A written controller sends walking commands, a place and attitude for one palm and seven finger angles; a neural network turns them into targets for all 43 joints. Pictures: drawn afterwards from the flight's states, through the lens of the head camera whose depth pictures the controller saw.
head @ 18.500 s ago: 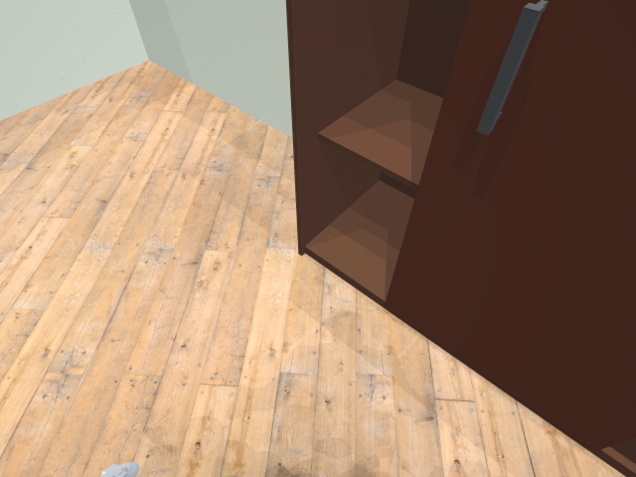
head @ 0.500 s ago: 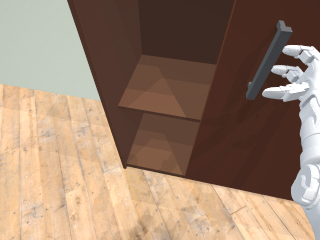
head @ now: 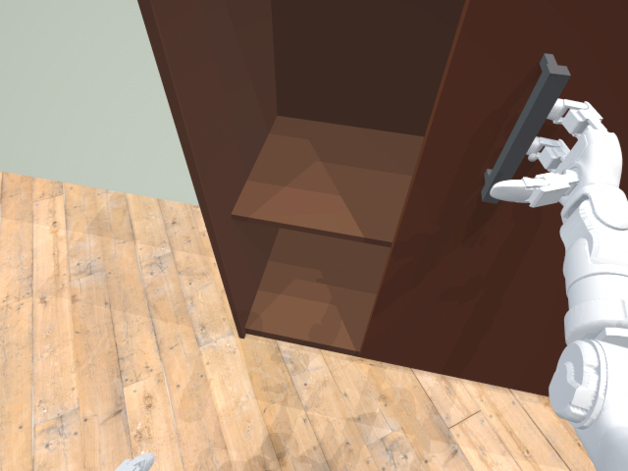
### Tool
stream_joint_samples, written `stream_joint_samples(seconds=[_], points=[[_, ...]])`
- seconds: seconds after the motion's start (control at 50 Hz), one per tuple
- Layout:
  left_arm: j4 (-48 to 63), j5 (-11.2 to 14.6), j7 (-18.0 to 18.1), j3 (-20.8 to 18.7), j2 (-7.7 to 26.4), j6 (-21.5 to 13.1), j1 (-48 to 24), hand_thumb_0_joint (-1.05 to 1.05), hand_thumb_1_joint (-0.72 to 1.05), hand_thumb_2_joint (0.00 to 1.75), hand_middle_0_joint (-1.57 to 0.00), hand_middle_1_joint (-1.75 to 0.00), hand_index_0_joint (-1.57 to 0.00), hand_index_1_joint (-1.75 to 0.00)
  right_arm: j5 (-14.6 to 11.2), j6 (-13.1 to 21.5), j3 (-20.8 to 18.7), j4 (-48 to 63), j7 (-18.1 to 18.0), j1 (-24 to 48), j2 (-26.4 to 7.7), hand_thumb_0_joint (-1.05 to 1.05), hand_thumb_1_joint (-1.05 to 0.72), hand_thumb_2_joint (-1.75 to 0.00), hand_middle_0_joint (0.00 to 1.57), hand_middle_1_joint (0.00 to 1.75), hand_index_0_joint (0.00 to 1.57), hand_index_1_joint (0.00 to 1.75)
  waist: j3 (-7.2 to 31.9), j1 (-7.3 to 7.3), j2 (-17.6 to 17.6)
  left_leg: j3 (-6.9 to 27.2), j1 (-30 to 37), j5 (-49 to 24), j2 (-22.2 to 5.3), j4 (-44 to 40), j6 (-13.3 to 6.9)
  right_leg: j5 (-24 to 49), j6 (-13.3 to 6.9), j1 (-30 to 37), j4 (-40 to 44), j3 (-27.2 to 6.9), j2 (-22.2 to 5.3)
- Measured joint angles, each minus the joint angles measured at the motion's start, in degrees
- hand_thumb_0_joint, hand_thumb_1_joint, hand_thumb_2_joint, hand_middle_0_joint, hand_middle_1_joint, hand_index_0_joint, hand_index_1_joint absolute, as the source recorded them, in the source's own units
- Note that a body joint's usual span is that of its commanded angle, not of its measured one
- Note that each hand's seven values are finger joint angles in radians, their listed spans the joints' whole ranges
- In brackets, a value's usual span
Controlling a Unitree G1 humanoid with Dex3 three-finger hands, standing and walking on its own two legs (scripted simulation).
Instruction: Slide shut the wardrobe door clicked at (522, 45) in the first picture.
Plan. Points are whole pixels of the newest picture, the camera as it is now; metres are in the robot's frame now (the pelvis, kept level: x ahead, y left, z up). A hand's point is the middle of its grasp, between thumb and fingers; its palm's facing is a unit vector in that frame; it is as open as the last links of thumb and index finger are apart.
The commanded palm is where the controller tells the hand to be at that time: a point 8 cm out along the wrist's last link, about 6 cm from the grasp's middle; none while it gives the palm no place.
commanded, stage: slide the fingers in behind the handle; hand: right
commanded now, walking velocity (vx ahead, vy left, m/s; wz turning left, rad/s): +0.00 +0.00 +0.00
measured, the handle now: (516, 134) +0.53 -0.18 +0.18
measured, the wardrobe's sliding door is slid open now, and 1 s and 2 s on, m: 0.39 0.39 0.39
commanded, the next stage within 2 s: grip the handle and tug to test in 1.10 s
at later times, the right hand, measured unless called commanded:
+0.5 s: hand (512, 155) +0.47 -0.17 +0.18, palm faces +0.09 +1.00 +0.03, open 14.0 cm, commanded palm +0.44 -0.22 +0.18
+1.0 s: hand (509, 156) +0.47 -0.16 +0.18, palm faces +0.09 +1.00 +0.02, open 14.0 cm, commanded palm +0.44 -0.21 +0.18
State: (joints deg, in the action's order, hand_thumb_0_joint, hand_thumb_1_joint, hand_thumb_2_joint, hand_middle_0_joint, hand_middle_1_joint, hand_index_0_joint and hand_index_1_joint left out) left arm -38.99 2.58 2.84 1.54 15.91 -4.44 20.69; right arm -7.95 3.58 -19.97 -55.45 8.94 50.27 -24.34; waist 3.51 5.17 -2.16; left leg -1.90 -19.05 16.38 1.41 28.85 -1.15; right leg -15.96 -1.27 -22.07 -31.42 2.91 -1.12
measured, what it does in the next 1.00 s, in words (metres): stands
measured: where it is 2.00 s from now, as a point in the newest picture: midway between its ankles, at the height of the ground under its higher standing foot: outside the picture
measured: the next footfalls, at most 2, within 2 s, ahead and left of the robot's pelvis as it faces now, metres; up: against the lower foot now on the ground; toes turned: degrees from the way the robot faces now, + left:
none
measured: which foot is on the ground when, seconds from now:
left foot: down 0.00-1.00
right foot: down 0.00-1.00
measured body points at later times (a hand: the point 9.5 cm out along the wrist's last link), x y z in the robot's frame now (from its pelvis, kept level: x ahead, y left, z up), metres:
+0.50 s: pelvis +0.00 +0.01 +0.00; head +0.03 +0.02 +0.45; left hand +0.06 +0.27 -0.12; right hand +0.46 -0.22 +0.19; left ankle -0.02 +0.11 -0.73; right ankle +0.00 -0.10 -0.73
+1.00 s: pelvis +0.00 +0.00 +0.00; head +0.03 +0.01 +0.45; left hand +0.06 +0.26 -0.12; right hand +0.46 -0.21 +0.18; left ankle -0.02 +0.11 -0.73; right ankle +0.00 -0.10 -0.73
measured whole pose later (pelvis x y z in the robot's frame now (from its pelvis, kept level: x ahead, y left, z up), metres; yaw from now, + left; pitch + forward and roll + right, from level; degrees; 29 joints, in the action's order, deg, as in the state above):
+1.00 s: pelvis +0.00 +0.00 +0.00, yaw +0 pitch +6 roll +1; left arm -39.7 2.5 2.3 0.9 15.3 -4.0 20.7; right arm -7.4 2.8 -18.4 -52.8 4.8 49.1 -20.4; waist 3.4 4.9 -2.4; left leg -1.5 -17.9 16.5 1.5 28.7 -1.4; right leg -15.9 -1.1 -20.5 -30.7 3.2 -1.2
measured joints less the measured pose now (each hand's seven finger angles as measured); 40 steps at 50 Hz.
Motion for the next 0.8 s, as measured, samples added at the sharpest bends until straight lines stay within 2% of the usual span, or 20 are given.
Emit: stream_joint_samples(seconds=[0.12, 0.24, 0.32, 0.4, 0.52, 0.62, 0.8], points=[[0.2, 0.1, 0.0, 0.1, -0.1, 0.7, 0.0, 0.01, 0.91, 0.9, -0.21, -0.3, -0.2, -0.3, 0.3, -1.0, -0.6, -0.2, -0.2, -0.6, 0.1, -0.01, 0.5, -0.3, 0.3, 1.2, 0.3, 1.2, 0.3, 0.12, 0.1, 0.1, 0.4, 0.1, 0.3, -0.1, -0.2, -0.1, 0.2, 0.5, 0.2, 0.1, -0.3], [0.2, 0.2, -0.1, -0.4, 0.0, 0.8, 0.5, 0.01, 0.91, 0.9, -0.21, -0.3, -0.2, -0.3, -0.1, -0.5, 0.5, 3.2, -0.9, -2.5, 1.1, -0.01, 0.5, -0.3, 0.3, 1.2, 0.3, 1.2, -0.1, -0.3, -0.3, 0.0, 1.0, 0.1, 0.4, -0.3, -0.4, -0.1, 0.4, 1.1, 0.4, 0.0, -0.3], [-0.7, 0.3, 0.0, -0.3, 0.0, 0.9, 0.1, 0.01, 0.91, 0.9, -0.21, -0.3, -0.2, -0.3, -0.5, -1.2, 1.3, 2.1, -1.2, -1.1, 2.1, -0.01, 0.5, -0.3, 0.3, 1.2, 0.3, 1.2, -0.3, -0.49, -0.2, -0.4, 1.2, 0.2, 0.3, -0.3, -0.5, 0.0, 0.4, 1.1, 0.3, -0.4, -0.3], [-0.7, 0.1, 0.0, -0.3, -0.1, 0.7, -0.4, 0.01, 0.91, 0.9, -0.21, -0.3, -0.2, -0.3, 0.2, -1.9, 1.2, 0.7, -2.1, 0.1, 2.3, -0.01, 0.51, -0.3, 0.3, 1.2, 0.3, 1.2, -0.4, -0.15, -0.3, -0.4, 0.8, 0.1, 0.3, -0.1, -0.5, 0.2, 0.5, 0.9, 0.4, -0.4, -0.2], [-0.5, -0.1, -0.2, -0.2, -0.3, 0.6, -0.3, 0.01, 0.91, 0.9, -0.21, -0.3, -0.2, -0.3, 0.4, -0.2, 0.3, 0.3, -2.8, 0.0, 2.4, -0.01, 0.5, -0.3, 0.3, 1.2, 0.3, 1.2, -0.2, 0.16, 0.0, 0.0, 0.7, 0.1, 0.4, 0.0, -0.6, 0.2, 0.6, 1.0, 0.6, 0.0, -0.4], [-0.4, 0.1, -0.2, -0.2, -0.3, 0.6, 0.2, 0.01, 0.91, 0.9, -0.21, -0.3, -0.2, -0.3, 1.0, -0.4, 0.8, -0.6, -2.8, 0.2, 1.7, -0.01, 0.5, -0.3, 0.3, 1.2, 0.3, 1.2, -0.3, 0.29, 0.0, 0.0, 0.6, 0.1, 0.5, 0.0, -0.6, 0.1, 0.6, 0.9, 0.4, 0.0, -0.5], [-1.0, 0.0, -0.3, -0.6, -0.3, 0.6, 0.7, 0.01, 0.91, 0.9, -0.2, -0.3, -0.2, -0.3, 0.4, 0.0, 1.3, 1.4, -3.0, -0.6, 3.1, -0.01, 0.5, -0.3, 0.3, 1.2, 0.3, 1.2, -0.1, -0.09, 0.0, 0.1, 0.9, 0.1, 0.3, -0.2, -0.4, 0.1, 0.4, 1.2, 0.6, 0.1, -0.3]])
